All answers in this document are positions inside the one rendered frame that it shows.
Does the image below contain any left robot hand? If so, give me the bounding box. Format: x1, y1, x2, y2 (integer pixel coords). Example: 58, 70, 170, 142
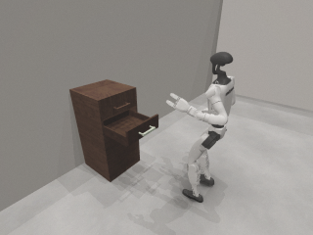
166, 93, 190, 113

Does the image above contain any robot left shin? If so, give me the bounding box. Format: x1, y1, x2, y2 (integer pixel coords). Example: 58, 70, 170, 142
187, 164, 201, 197

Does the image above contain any right robot hand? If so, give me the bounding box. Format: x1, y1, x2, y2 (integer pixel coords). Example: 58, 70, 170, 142
200, 108, 208, 114

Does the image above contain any drawer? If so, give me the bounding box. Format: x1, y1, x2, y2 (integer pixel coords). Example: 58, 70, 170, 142
103, 110, 158, 147

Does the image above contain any robot head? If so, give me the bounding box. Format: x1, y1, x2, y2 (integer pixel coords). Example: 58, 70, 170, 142
210, 52, 233, 85

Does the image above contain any left robot upper arm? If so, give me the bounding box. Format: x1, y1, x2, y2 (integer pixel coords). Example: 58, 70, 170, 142
205, 85, 228, 126

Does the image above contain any robot left forearm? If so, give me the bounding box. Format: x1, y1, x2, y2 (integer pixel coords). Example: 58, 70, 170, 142
187, 106, 226, 125

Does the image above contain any cabinet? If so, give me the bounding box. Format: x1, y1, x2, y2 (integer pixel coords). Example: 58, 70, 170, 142
69, 79, 140, 182

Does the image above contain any handle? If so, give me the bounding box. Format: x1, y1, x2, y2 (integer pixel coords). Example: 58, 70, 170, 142
116, 103, 131, 111
138, 126, 156, 136

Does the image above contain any right robot upper arm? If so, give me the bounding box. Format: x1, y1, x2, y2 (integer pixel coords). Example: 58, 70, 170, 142
228, 76, 236, 106

